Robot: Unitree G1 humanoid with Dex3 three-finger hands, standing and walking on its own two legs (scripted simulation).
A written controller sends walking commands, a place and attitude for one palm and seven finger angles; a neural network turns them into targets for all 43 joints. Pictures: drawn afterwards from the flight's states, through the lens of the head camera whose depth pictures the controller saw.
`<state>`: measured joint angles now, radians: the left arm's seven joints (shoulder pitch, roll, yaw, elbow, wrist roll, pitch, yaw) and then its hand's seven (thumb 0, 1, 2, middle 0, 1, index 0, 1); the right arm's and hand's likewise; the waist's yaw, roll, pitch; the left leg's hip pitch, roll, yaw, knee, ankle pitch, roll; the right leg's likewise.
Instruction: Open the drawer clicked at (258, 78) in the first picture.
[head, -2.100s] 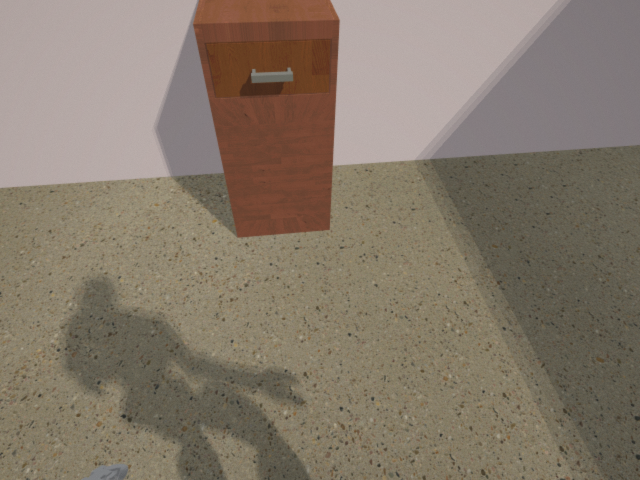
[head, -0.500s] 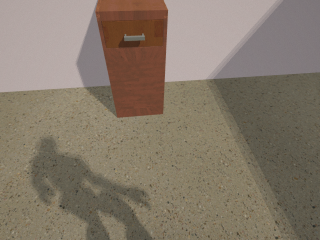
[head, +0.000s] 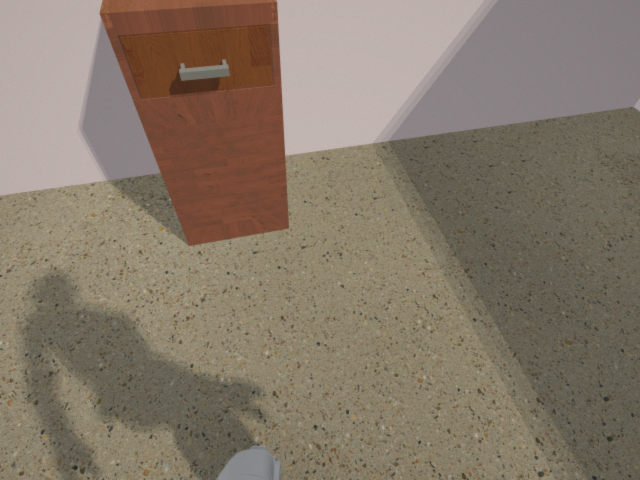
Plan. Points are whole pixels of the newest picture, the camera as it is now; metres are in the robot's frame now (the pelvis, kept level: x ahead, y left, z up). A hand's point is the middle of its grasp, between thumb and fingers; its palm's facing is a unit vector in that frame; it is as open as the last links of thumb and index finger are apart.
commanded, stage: walk to a spot facing it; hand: left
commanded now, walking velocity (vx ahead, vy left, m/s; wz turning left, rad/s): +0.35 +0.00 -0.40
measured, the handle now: (204, 68) +1.02 +0.41 -0.04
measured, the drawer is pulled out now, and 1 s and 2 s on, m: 0.00 0.00 0.00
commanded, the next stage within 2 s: turn to face it in 0.52 s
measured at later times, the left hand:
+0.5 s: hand (244, 307) +0.40 +0.18 -0.14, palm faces -0.30 -0.92 -0.24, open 7.4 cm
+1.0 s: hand (294, 274) +0.51 +0.11 -0.18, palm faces -0.23 -0.96 -0.15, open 7.3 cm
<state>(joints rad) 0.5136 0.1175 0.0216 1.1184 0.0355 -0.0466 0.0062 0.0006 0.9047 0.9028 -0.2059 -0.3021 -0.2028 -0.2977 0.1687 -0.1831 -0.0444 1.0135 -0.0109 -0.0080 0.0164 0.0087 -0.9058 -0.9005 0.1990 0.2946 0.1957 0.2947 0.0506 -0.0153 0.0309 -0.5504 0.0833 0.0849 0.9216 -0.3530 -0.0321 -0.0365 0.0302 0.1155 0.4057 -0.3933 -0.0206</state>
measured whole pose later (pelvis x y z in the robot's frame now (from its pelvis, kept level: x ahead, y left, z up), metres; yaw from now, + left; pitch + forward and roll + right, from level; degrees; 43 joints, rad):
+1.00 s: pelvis +0.36 -0.03 -0.01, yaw -15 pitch -1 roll -3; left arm 0.17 0.17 0.04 0.97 0.01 0.01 0.02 -0.01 0.92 0.90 -0.21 -0.30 -0.20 -0.30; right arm 0.28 -0.16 -0.03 1.02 -0.02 0.02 0.00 0.01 -0.93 -0.90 0.20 0.29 0.20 0.29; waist -0.03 -0.01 0.02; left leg -0.38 0.07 0.10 0.67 -0.28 0.02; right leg -0.23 -0.05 -0.21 0.64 -0.40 0.01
